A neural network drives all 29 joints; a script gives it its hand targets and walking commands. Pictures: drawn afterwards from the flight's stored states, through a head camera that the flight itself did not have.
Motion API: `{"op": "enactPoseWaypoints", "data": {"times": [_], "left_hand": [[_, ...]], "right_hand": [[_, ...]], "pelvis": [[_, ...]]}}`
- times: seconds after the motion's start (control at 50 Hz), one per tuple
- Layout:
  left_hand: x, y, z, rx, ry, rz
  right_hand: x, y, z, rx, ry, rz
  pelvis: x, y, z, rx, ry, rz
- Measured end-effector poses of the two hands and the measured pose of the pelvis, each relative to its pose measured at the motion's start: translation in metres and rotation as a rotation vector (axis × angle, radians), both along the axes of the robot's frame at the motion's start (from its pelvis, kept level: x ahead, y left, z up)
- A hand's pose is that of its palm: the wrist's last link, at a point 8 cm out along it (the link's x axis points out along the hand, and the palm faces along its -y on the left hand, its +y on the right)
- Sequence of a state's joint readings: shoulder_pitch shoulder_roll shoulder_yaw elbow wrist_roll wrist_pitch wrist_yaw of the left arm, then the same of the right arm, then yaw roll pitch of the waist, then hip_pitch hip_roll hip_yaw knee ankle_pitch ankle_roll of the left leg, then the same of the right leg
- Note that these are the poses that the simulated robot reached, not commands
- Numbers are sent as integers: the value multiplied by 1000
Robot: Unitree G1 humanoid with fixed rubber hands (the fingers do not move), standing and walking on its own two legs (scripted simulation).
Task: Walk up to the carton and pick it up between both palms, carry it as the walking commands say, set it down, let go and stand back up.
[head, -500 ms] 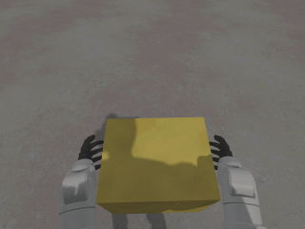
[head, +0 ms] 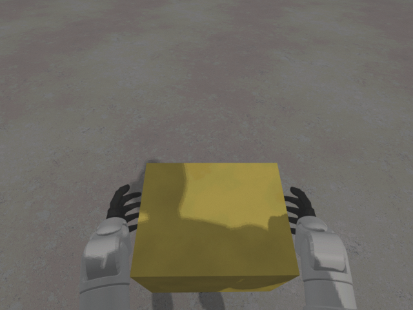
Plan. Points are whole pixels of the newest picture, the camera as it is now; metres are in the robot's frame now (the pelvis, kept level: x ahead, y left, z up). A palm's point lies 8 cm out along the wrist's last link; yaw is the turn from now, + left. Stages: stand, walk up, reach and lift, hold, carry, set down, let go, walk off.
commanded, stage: carry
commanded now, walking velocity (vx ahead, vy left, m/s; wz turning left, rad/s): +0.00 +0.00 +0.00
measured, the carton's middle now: (211, 230) +0.32 +0.00 -0.03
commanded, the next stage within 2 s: hold in 0.62 s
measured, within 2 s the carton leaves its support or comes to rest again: neither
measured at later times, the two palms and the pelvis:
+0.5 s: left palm (118, 226) +0.27 +0.17 +0.06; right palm (306, 227) +0.27 -0.18 +0.06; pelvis -0.01 +0.00 +0.00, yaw +0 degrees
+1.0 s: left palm (128, 235) +0.27 +0.16 +0.05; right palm (314, 233) +0.26 -0.20 +0.04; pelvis -0.02 -0.02 +0.01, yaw +6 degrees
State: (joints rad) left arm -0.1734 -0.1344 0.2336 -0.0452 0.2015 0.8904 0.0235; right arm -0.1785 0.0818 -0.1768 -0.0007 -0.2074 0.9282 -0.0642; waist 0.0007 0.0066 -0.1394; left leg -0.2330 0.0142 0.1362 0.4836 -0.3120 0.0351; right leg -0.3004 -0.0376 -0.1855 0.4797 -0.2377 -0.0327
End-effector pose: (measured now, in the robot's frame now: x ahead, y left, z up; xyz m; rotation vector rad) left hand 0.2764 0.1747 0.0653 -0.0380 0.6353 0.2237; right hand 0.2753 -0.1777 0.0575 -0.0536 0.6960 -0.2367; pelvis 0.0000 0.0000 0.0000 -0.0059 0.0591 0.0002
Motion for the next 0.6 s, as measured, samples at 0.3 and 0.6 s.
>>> {"op": "enactPoseWaypoints", "data": {"times": [0.3, 0.6], "left_hand": [[-3, -1, -1, -14, 19, 5], [-2, -2, -1, -9, 15, -2]], "right_hand": [[-6, -1, -3, 6, 26, -12], [-4, -1, -4, 9, 27, -8]], "pelvis": [[-9, 0, 0, -2, -7, -2], [-7, 0, 0, 3, 2, -3]]}}
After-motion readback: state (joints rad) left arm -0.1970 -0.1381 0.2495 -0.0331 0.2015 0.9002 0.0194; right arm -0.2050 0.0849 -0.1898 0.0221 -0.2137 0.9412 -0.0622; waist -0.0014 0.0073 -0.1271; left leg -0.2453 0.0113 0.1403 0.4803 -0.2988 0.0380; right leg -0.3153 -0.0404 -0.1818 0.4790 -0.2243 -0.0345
